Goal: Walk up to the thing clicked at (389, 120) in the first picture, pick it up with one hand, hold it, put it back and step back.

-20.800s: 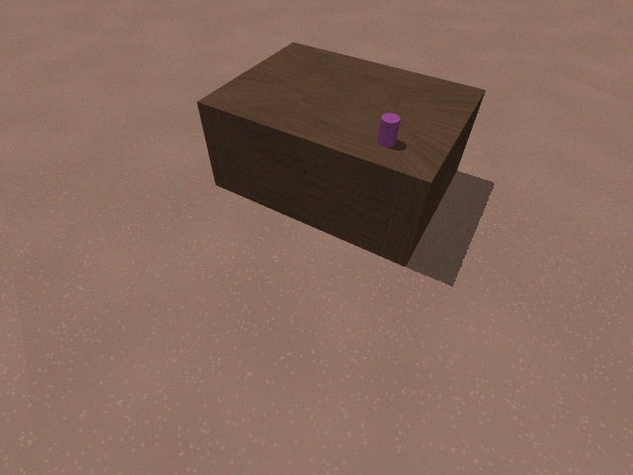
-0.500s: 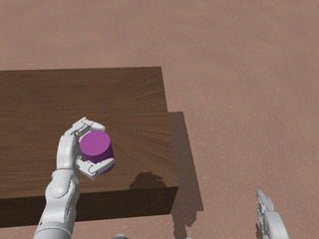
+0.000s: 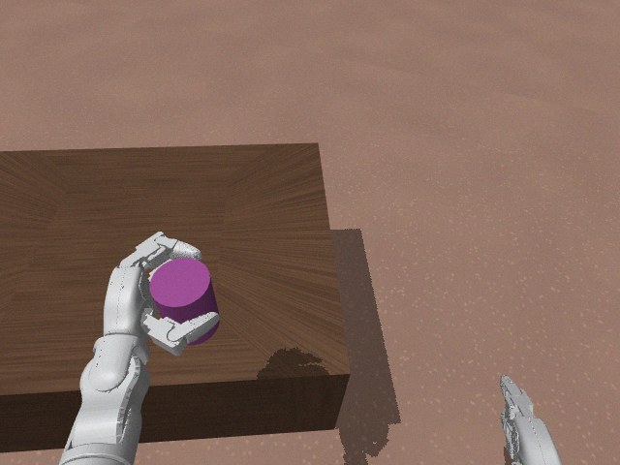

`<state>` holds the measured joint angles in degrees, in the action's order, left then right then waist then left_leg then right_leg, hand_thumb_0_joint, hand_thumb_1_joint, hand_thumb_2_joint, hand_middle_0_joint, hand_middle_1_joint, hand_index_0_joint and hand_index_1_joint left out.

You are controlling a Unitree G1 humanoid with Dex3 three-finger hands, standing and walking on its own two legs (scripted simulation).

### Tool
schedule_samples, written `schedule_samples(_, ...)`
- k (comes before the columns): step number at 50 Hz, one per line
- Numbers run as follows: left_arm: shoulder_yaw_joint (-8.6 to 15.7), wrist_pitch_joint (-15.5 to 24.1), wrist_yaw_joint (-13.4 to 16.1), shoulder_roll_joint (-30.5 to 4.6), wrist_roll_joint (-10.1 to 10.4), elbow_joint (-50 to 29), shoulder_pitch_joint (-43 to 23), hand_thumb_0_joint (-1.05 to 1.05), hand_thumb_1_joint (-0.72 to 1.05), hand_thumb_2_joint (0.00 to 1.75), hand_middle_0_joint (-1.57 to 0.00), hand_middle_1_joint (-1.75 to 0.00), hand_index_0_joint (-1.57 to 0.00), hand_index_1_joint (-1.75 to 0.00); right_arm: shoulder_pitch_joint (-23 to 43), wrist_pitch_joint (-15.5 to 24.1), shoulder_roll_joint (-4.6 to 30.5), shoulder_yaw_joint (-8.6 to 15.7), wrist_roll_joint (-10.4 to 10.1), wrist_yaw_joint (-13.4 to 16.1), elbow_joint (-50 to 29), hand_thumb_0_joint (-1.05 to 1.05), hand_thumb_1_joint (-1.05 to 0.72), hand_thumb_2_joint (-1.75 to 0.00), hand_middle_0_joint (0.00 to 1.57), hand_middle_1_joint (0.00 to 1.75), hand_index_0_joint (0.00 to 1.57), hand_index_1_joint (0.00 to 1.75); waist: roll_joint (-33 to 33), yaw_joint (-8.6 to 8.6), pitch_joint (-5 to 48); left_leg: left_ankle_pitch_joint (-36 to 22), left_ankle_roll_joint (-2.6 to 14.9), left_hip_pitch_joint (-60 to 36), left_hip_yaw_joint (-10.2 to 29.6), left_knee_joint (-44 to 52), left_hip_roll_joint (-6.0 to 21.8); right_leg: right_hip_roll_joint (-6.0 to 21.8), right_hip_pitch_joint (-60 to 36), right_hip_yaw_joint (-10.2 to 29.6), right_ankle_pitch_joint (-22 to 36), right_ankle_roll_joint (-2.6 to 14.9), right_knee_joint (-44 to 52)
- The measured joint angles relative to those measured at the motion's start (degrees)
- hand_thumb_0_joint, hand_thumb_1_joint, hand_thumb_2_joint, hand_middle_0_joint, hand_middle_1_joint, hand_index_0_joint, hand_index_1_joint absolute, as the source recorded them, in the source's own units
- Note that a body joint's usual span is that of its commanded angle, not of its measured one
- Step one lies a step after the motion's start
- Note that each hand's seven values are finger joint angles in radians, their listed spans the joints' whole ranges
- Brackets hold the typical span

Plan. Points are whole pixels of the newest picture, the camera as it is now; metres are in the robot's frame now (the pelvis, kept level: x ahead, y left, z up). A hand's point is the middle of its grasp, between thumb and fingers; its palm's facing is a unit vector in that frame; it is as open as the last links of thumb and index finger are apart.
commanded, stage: hold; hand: left
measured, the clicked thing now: (187, 303) +0.32 +0.15 +0.05
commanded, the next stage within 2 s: none
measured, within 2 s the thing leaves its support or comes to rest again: neither
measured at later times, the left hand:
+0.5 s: hand (174, 299) +0.32 +0.16 +0.07, palm faces +0.04 -1.00 -0.02, open 10.1 cm
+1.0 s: hand (177, 302) +0.31 +0.16 +0.07, palm faces +0.03 -1.00 +0.00, open 10.1 cm
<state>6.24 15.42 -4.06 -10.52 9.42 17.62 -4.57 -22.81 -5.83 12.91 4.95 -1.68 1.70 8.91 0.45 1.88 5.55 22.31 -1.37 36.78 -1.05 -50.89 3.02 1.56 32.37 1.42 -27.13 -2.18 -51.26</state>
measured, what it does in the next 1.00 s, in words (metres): stands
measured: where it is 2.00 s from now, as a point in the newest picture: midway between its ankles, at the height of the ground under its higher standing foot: outside the picture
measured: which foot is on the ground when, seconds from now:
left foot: down 0.00-1.00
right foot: down 0.00-1.00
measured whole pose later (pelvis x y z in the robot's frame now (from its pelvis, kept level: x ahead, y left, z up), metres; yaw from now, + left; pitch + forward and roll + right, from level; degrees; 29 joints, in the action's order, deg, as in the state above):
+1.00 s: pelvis -0.01 +0.00 +0.01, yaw +0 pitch +7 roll +0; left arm 6.6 15.7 -5.1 -10.2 9.8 19.6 -4.2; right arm -20.2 -2.3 12.8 5.8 -1.4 1.5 16.0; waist 0.3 1.7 4.2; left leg 20.6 -1.1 34.1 -1.2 -48.2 2.8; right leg 1.7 29.7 1.5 -25.3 -2.4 -48.4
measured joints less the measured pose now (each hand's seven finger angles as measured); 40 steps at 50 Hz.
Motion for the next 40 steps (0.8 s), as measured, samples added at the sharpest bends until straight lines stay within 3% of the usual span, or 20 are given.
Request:
schedule_samples(19,0.20,-0.74,-0.72,0.10,0.31,-2.10,2.46,0.00,-0.54,1.15,-0.79,-1.17,-0.78,-1.16,1.37,1.67,0.28,0.93,-0.02,0.28,3.43,-0.01,0.51,-0.05,0.06,0.05,0.05,0.05,-0.20,-0.19,-0.79,-0.60,0.16,-1.62,0.05,1.23,-0.16,0.14,-1.77,-0.11,0.71,-0.13,1.49)
schedule_samples(30,0.53,-0.22,-1.30,-0.18,0.39,0.54,0.57,0.00,-0.54,1.15,-0.79,-1.17,-0.78,-1.16,1.65,2.54,0.04,0.60,0.03,0.06,4.17,-0.01,0.52,-0.05,0.06,0.05,0.05,0.05,-0.30,-0.08,-1.02,-1.07,0.35,-2.08,-0.07,1.81,-0.25,0.22,-2.27,-0.01,1.30,-0.28,2.21)
schedule_samples(40,-0.46,0.18,-0.73,0.20,0.22,-1.67,1.99,0.00,-0.54,1.15,-0.79,-1.17,-0.78,-1.16,1.60,2.91,-0.01,0.93,0.06,0.08,5.37,-0.01,0.51,-0.06,0.06,0.05,0.05,0.05,-0.01,-0.34,-1.25,-1.09,0.38,-2.83,-0.20,2.07,-0.21,0.18,-3.02,0.12,1.45,-0.34,2.61)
